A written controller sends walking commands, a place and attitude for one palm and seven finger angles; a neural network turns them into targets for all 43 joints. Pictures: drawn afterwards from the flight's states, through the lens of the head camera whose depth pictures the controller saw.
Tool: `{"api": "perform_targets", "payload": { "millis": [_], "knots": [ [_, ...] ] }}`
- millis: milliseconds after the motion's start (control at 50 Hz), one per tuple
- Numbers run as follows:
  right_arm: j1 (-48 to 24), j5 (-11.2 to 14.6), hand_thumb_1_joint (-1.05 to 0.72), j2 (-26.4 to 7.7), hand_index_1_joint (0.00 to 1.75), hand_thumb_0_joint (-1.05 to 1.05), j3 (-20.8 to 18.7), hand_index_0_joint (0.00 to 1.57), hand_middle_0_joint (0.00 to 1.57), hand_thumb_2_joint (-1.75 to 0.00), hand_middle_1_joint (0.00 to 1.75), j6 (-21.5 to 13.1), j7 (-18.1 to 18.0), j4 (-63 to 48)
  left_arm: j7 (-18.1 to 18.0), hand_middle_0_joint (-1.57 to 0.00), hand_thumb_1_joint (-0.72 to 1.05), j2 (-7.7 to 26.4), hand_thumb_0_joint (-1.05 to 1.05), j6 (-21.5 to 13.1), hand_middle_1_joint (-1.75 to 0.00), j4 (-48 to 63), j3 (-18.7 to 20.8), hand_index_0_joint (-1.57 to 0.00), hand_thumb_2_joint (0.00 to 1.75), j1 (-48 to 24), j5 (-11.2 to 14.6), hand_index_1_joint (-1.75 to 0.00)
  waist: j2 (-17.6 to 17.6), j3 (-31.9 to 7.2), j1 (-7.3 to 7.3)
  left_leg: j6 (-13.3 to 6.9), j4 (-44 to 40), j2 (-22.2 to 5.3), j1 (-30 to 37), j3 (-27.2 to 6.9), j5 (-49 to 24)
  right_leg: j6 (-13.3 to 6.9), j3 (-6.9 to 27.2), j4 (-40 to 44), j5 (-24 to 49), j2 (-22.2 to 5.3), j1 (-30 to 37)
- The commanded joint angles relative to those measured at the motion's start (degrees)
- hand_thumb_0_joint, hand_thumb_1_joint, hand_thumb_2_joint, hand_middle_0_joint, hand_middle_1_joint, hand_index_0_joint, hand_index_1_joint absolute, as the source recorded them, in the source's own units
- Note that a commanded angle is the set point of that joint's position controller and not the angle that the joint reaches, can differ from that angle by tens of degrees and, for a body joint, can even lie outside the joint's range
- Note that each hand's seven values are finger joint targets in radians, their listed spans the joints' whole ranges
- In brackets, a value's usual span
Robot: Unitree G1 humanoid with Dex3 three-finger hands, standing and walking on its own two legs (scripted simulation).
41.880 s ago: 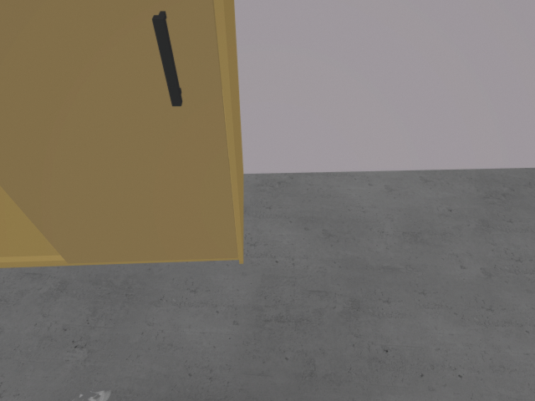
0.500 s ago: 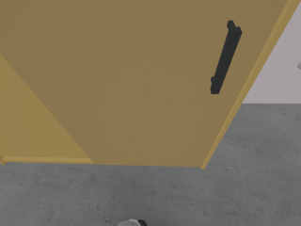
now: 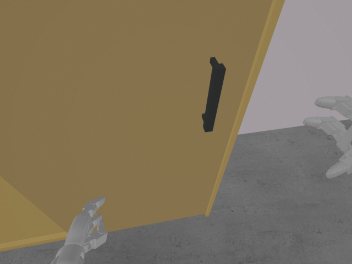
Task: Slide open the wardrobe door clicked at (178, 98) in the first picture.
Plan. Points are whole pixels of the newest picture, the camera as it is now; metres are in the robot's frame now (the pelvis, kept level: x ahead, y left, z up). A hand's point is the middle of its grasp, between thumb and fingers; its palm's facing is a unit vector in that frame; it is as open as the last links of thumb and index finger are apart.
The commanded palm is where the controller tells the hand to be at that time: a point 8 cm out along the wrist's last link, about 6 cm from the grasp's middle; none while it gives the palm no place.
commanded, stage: slip the hand off the handle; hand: right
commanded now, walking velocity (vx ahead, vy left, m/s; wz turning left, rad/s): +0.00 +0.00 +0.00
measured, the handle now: (210, 97) +0.46 -0.09 +0.15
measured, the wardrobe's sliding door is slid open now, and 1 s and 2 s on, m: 0.00 0.00 0.00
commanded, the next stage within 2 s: draw the hand back to the body in 0.34 s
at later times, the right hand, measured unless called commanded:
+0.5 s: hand (317, 129) +0.34 -0.28 +0.17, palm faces -0.09 +1.00 -0.03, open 14.7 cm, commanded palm +0.30 -0.32 +0.18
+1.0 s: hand (334, 159) +0.27 -0.28 +0.17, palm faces -0.05 +0.99 -0.12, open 14.5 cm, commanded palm +0.22 -0.32 +0.18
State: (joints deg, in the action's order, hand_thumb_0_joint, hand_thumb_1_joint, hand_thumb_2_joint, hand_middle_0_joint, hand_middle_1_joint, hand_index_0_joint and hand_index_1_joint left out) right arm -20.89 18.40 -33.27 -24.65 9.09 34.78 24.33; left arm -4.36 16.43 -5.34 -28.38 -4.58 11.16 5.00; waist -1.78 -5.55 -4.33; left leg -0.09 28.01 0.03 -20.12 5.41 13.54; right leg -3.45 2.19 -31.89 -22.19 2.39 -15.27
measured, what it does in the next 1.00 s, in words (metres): stands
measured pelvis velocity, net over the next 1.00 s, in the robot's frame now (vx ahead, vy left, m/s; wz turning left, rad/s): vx -0.02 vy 0.00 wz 0.02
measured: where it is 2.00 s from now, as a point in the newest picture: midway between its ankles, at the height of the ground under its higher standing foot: outside the picture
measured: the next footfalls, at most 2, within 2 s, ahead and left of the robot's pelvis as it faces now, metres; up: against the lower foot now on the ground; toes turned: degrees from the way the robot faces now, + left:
none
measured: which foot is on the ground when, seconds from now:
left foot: down 0.00-1.00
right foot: down 0.00-1.00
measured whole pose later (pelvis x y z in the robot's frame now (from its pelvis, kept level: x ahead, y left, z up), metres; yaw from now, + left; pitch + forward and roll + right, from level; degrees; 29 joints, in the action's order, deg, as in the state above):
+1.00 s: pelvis -0.02 +0.00 +0.00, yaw +1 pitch +1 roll +2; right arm -9.0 17.5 -31.4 -24.6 10.0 30.7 11.1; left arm -5.0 15.9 -8.4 -29.6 -5.3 13.1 4.1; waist -2.2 -4.9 -2.8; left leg -0.2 27.7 0.1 -17.4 4.1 11.7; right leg -3.5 0.9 -31.8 -20.9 2.4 -12.3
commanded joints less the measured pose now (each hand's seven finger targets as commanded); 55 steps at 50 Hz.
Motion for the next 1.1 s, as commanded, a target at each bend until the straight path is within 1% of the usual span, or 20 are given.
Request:
{"api": "perform_targets", "payload": {
  "millis": [0, 20, 60, 100, 140, 200, 300, 360, 380, 420, 460, 520, 640, 840, 940, 960, 980, 1000, 1040, 1080],
  "knots": [
    [-38.2, 0.2, 0.55, -12.5, 1.15, 0.00, 4.0, 0.25, 0.25, -0.20, 1.15, -4.0, 0.3, -9.2, -2.8, -0.20, 0.90, 8.2, 0.00, -2.6, -0.30, 3.8, 3.5, -0.20, 0.90, -0.1, 0.0, -0.30, -7.0, -12.4, 7.94, -2.1, 0.2, 0.4, 3.3, -3.4, -19.5, 4.1, 1.9, 1.0, 30.5, -1.9, 6.9],
    [-39.3, -0.1, 0.55, -14.6, 1.15, 0.00, 2.6, 0.25, 0.25, -0.20, 1.15, -4.6, -0.1, -7.9, -3.1, -0.20, 0.90, 8.1, 0.00, -2.8, -0.30, 3.6, 3.4, -0.20, 0.90, -0.2, -0.2, -0.30, -7.3, -14.1, 7.51, -2.2, 0.3, 0.3, 3.9, -3.3, -18.8, 4.3, 2.5, 1.1, 29.7, -1.7, 6.7],
    [-40.0, -0.2, 0.55, -14.9, 1.15, 0.00, 2.6, 0.25, 0.25, -0.20, 1.15, -6.1, -0.2, -5.4, -3.2, -0.20, 0.90, 7.8, 0.00, -3.1, -0.30, 3.5, 3.0, -0.20, 0.90, -0.7, -0.3, -0.30, -5.4, -15.6, 7.03, -2.5, 0.6, 0.2, 5.2, -3.1, -17.7, 4.4, 3.2, 1.5, 28.4, -1.5, 6.1],
    [-37.9, 0.0, 0.55, -18.4, 1.15, 0.00, -0.8, 0.25, 0.25, -0.20, 1.15, -7.3, -0.4, -2.3, -2.9, -0.20, 0.90, 7.9, 0.00, -2.9, -0.30, 3.0, 2.8, -0.20, 0.90, -0.6, -0.6, -0.30, -5.0, -16.3, 5.51, -2.9, 0.6, -0.1, 8.0, -3.4, -17.9, 4.2, 2.8, 1.9, 27.6, -1.4, 4.2],
    [-33.4, 0.1, 0.55, -19.3, 1.15, 0.00, -2.7, 0.25, 0.25, -0.20, 1.15, -7.2, -0.1, 0.6, -2.2, -0.20, 0.90, 7.8, 0.00, -3.0, -0.30, 4.3, 2.5, -0.20, 0.90, -0.9, -0.6, -0.30, -4.0, -17.0, 4.01, -2.9, 1.5, -0.4, 10.2, -3.4, -19.4, 4.0, 2.9, 2.3, 29.1, -1.4, 2.0],
    [-24.4, -0.1, 0.55, -24.5, 1.15, 0.00, -8.7, 0.25, 0.25, -0.20, 1.15, -6.2, 0.0, 4.9, -0.9, -0.20, 0.90, 8.4, 0.00, -2.3, -0.30, 5.4, 2.9, -0.20, 0.90, 0.0, -0.7, -0.30, -1.7, -16.5, 1.51, -2.8, 2.0, -0.9, 14.2, -3.8, -21.1, 3.3, 1.9, 2.7, 29.3, -1.5, -2.5],
    [-23.8, 0.2, 0.55, -22.8, 1.15, 0.00, -7.4, 0.25, 0.25, -0.20, 1.15, -6.1, 0.4, 0.0, -0.2, -0.20, 0.90, 9.1, 0.00, -2.0, -0.30, 7.5, 3.6, -0.20, 0.90, 0.6, -0.2, -0.30, -1.9, -15.6, 2.60, -2.3, 2.0, -0.5, 12.1, -3.9, -19.2, 2.8, 1.3, 3.1, 28.3, -2.2, -1.9],
    [-22.7, 1.3, 0.55, -24.7, 1.15, 0.00, -9.8, 0.25, 0.25, -0.20, 1.15, -7.3, 0.8, -3.4, -0.3, -0.20, 0.90, 9.5, 0.00, -2.7, -0.30, 7.4, 4.1, -0.20, 0.90, 1.7, -0.1, -0.30, -2.5, -17.1, 2.78, -2.1, 1.9, -0.1, 12.3, -4.1, -19.0, 2.5, 1.5, 3.2, 28.3, -2.1, -0.8],
    [-22.6, 1.5, 0.55, -22.8, 1.15, 0.00, -8.4, 0.25, 0.25, -0.20, 1.15, -7.4, 1.1, -4.2, -0.5, -0.20, 0.90, 9.4, 0.00, -3.0, -0.30, 7.4, 4.0, -0.20, 0.90, 1.9, 0.0, -0.30, -3.3, -16.0, 3.18, -2.0, 1.7, 0.1, 11.0, -4.0, -18.1, 2.5, 1.4, 3.3, 27.6, -2.0, -0.5],
    [-23.8, 1.9, 0.55, -24.0, 1.15, 0.00, -9.3, 0.25, 0.25, -0.20, 1.15, -7.9, 0.8, -4.8, -0.8, -0.20, 0.90, 9.6, 0.00, -3.3, -0.30, 6.4, 4.4, -0.20, 0.90, 2.4, 0.0, -0.30, -4.0, -14.6, 3.65, -2.0, 1.0, 0.2, 10.0, -4.0, -16.2, 2.5, 1.5, 3.6, 25.5, -2.1, -0.3],
    [-23.4, 2.5, 0.55, -20.9, 1.15, 0.00, -6.9, 0.25, 0.25, -0.20, 1.15, -7.6, 1.3, -4.2, -1.2, -0.20, 0.90, 9.6, 0.00, -4.0, -0.30, 6.0, 4.2, -0.20, 0.90, 2.5, 0.2, -0.30, -4.6, -12.8, 4.28, -2.1, 0.4, 0.3, 8.4, -3.8, -13.4, 2.6, 1.9, 4.3, 22.9, -2.1, -0.1],
    [-23.0, 2.7, 0.55, -21.1, 1.15, 0.00, -6.9, 0.25, 0.25, -0.20, 1.15, -7.4, 0.9, -8.7, -1.4, -0.20, 0.90, 9.4, 0.00, -4.8, -0.30, 6.3, 4.2, -0.20, 0.90, 1.6, 0.2, -0.30, -6.8, -13.8, 3.76, -2.3, 0.0, 0.1, 9.0, -4.1, -12.8, 2.7, 2.1, 4.5, 22.9, -2.0, 1.4],
    [-15.5, 2.8, 0.55, -20.7, 1.15, 0.00, -8.9, 0.25, 0.25, -0.20, 1.15, -5.6, -0.6, -10.6, -1.2, -0.20, 0.90, 8.8, 0.00, -5.7, -0.30, 6.7, 3.8, -0.20, 0.90, 0.5, 0.1, -0.30, -4.0, -10.7, 2.71, -2.2, -0.6, 0.3, 9.8, -3.5, -11.2, 2.6, 2.2, 5.7, 20.5, -2.2, -0.2],
    [-10.2, 3.2, 0.55, -15.7, 1.15, 0.00, -6.3, 0.25, 0.25, -0.20, 1.15, -2.6, -1.1, -19.9, -1.3, -0.20, 0.90, 7.6, 0.00, -6.1, -0.30, 7.4, 3.0, -0.20, 0.90, -2.3, 0.1, -0.30, -4.3, -9.4, 3.11, -2.0, -0.9, 0.8, 9.5, -2.9, -12.8, 2.9, 2.3, 5.7, 21.8, -2.2, 2.2],
    [-5.7, 3.8, 0.37, -14.9, 1.04, 0.00, -6.7, 0.24, 0.24, -0.29, 1.04, -1.2, -1.7, -26.1, -1.5, -0.20, 0.90, 7.0, 0.00, -6.4, -0.30, 7.5, 2.7, -0.20, 0.90, -3.6, -0.1, -0.30, -4.2, -9.4, 2.57, -2.0, -1.2, 0.8, 10.6, -2.7, -14.5, 3.0, 2.5, 5.8, 23.7, -2.2, 3.5],
    [-10.4, -7.0, 0.33, -16.7, 1.02, 0.00, -6.1, 0.24, 0.24, -0.31, 1.02, -6.4, -15.3, -34.5, -0.1, -0.20, 0.90, 5.7, 0.00, -7.1, -0.30, 6.1, 3.2, -0.20, 0.90, -1.9, -3.5, -0.30, -5.0, -2.1, 2.37, -2.0, -3.5, 0.2, 9.2, -4.5, -11.2, 3.1, 2.9, 5.8, 24.0, -2.1, -0.8],
    [-2.0, -7.5, 0.30, -8.5, 1.00, 0.00, -2.8, 0.24, 0.24, -0.32, 1.00, -7.2, -21.3, -30.6, -0.1, -0.20, 0.90, 5.4, 0.00, -7.4, -0.30, 5.1, 3.4, -0.20, 0.90, -2.4, -3.9, -0.30, -4.3, -0.1, 3.24, -2.3, -3.4, 0.2, 8.4, -3.7, -9.2, 4.6, 3.7, 7.5, 22.2, -3.1, -1.2],
    [3.9, -8.1, 0.26, -5.6, 0.98, 0.00, -1.8, 0.24, 0.24, -0.34, 0.98, -8.1, -25.4, -34.0, -0.1, -0.20, 0.90, 5.4, 0.00, -7.0, -0.30, 4.8, 3.8, -0.20, 0.90, -2.9, -3.7, -0.30, -2.8, -0.8, 2.14, -2.4, -4.1, 0.0, 10.9, -3.8, -9.7, 4.4, 3.5, 8.5, 22.4, -3.8, -0.3],
    [9.8, -9.4, 0.19, -5.6, 0.94, 0.00, -3.4, 0.24, 0.24, -0.37, 0.94, -9.8, -31.2, -40.8, -0.3, -0.20, 0.90, 5.2, 0.00, -6.2, -0.30, 4.3, 4.0, -0.20, 0.90, -3.6, -3.8, -0.30, -5.1, -5.9, 1.58, -2.2, -3.8, -0.5, 15.0, -4.2, -11.2, 4.0, 1.9, 9.1, 23.3, -3.5, 1.8],
    [10.9, -10.8, 0.12, -5.5, 0.89, 0.00, -4.0, 0.24, 0.24, -0.41, 0.89, -11.8, -34.8, -44.4, -0.3, -0.20, 0.90, 4.7, 0.00, -6.2, -0.30, 3.2, 4.1, -0.20, 0.90, -4.0, -4.1, -0.30, -5.7, -7.1, 1.42, -2.1, -3.8, -0.3, 16.5, -4.1, -11.7, 4.2, 1.3, 10.2, 24.3, -3.5, 2.6]
  ]
}}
